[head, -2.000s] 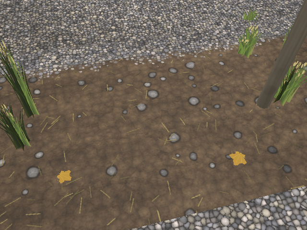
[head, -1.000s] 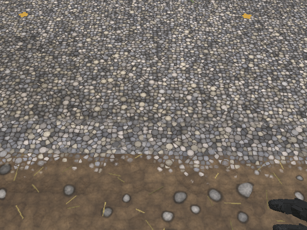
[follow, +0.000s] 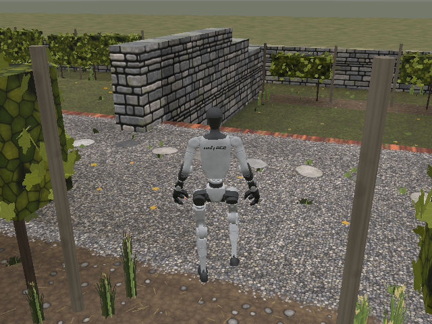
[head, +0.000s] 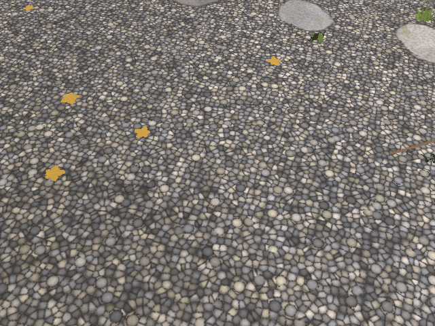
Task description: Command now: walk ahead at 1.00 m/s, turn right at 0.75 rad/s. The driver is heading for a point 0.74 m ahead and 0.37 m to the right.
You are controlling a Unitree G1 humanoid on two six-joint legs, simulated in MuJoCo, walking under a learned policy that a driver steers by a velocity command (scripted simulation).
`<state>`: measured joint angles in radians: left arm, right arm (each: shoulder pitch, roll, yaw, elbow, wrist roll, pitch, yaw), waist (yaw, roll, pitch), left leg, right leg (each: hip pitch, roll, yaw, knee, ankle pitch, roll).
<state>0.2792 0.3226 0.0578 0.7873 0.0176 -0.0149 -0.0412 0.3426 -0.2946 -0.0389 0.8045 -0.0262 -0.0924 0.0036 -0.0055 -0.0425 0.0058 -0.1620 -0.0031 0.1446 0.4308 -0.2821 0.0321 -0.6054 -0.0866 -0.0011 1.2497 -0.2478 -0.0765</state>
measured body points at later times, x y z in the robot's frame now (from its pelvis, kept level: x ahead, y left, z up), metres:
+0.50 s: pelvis +0.46 -0.08 +0.00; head +0.49 -0.09 +0.44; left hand +0.56 +0.20 -0.13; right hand +0.59 -0.37 -0.06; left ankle +0.67 +0.05 -0.66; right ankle +0.39 -0.07 -0.74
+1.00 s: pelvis +0.84 -0.23 +0.00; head +0.87 -0.27 +0.44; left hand +1.19 -0.30 -0.06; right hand +0.59 -0.42 -0.12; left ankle +0.85 -0.07 -0.74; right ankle +0.89 -0.44 -0.70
